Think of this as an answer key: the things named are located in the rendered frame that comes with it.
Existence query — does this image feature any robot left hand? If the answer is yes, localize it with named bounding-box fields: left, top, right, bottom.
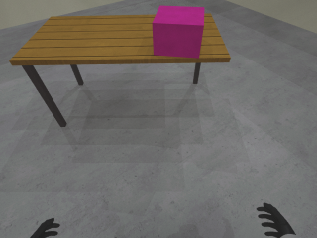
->
left=30, top=218, right=60, bottom=238

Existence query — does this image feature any robot right hand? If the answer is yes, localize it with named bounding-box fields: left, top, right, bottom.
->
left=257, top=202, right=296, bottom=238

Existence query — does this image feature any table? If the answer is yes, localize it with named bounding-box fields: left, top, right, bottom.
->
left=9, top=13, right=231, bottom=127

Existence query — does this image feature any carton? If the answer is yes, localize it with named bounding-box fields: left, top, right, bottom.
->
left=152, top=5, right=205, bottom=59

